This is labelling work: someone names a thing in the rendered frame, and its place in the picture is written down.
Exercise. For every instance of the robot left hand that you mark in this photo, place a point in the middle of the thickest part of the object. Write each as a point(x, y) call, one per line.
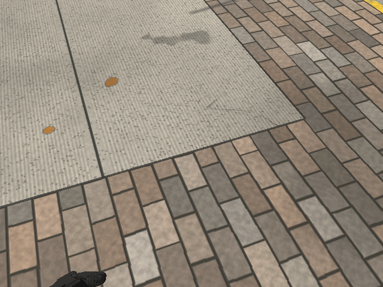
point(83, 279)

